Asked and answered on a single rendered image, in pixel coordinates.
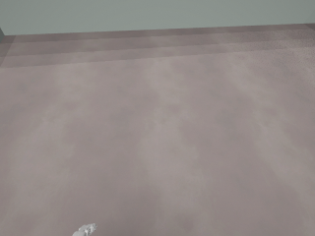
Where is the left robot hand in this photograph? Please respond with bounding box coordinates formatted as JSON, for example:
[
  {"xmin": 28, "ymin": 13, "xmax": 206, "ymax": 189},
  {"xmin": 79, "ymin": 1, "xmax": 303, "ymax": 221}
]
[{"xmin": 72, "ymin": 223, "xmax": 97, "ymax": 236}]

